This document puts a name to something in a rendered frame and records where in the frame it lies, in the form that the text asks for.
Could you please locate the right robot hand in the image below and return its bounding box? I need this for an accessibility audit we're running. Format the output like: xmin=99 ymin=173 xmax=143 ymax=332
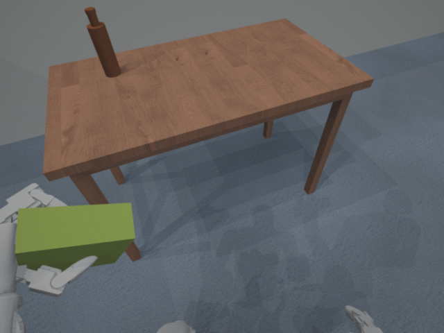
xmin=345 ymin=305 xmax=383 ymax=333

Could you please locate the table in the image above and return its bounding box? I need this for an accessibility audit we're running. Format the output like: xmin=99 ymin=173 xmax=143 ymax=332
xmin=43 ymin=19 xmax=374 ymax=262

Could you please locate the left robot hand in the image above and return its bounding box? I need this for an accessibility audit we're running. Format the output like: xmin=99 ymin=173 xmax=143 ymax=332
xmin=0 ymin=183 xmax=98 ymax=297

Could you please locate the robot left forearm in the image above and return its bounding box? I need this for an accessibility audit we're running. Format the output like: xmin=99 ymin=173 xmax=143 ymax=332
xmin=0 ymin=293 xmax=26 ymax=333

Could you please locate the sponge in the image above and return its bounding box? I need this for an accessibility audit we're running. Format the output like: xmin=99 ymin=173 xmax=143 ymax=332
xmin=15 ymin=203 xmax=135 ymax=272

